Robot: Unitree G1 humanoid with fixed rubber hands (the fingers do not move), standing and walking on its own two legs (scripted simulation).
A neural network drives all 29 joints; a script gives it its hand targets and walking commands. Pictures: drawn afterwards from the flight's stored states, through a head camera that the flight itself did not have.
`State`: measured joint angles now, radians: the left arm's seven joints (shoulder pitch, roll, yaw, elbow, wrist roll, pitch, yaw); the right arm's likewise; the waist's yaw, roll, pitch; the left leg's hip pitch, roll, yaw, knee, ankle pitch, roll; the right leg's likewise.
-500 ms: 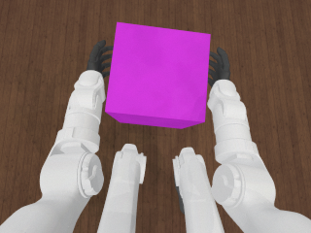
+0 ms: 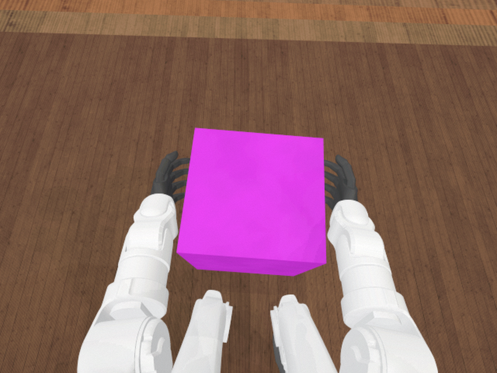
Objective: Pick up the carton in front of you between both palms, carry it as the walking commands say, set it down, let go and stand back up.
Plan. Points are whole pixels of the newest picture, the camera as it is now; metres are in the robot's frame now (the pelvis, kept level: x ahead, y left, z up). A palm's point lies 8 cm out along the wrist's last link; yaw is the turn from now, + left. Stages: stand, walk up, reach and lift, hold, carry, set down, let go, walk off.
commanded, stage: reach and lift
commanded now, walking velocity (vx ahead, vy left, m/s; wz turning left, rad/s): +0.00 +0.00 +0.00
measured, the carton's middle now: (251, 212) +0.40 +0.02 -0.12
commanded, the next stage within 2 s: hold in 1.72 s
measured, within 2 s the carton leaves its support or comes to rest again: neither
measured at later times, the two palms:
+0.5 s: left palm (137, 178) +0.36 +0.16 +0.11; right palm (396, 181) +0.36 -0.14 +0.12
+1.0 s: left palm (111, 166) +0.33 +0.15 +0.19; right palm (447, 166) +0.34 -0.15 +0.19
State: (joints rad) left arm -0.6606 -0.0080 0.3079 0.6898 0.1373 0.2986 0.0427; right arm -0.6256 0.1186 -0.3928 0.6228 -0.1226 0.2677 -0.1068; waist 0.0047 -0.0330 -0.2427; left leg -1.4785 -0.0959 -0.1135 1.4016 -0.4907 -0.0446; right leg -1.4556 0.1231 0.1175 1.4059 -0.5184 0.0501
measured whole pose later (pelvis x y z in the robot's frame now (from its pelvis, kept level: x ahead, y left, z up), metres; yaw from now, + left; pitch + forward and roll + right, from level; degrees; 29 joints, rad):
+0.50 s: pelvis +0.05 +0.00 +0.13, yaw +1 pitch +14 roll +0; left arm -0.31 -0.10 0.27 0.55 0.17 0.34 0.04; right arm -0.31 0.16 -0.31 0.53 -0.18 0.32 -0.06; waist 0.00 -0.02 -0.18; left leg -0.66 -0.07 -0.14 0.75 -0.33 -0.02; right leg -0.64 0.08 0.15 0.76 -0.35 0.02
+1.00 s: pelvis +0.04 +0.00 +0.16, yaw +0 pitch -3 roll +0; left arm -0.30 -0.16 0.29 0.40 0.29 0.62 0.00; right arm -0.33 0.17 -0.32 0.42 -0.30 0.59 0.01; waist 0.00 -0.01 -0.02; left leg -0.19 -0.05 -0.14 0.45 -0.21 -0.02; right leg -0.18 0.05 0.15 0.47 -0.23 0.01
